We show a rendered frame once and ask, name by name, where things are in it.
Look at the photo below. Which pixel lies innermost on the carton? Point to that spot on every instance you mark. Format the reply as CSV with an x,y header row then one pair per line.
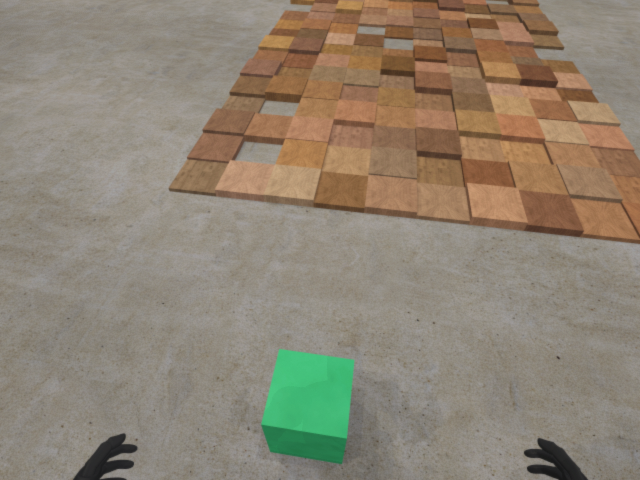
x,y
307,409

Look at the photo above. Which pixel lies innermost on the robot left hand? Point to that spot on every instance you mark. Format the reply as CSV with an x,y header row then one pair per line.
x,y
97,464

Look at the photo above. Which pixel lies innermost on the robot right hand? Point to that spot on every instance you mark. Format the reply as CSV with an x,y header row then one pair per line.
x,y
565,468

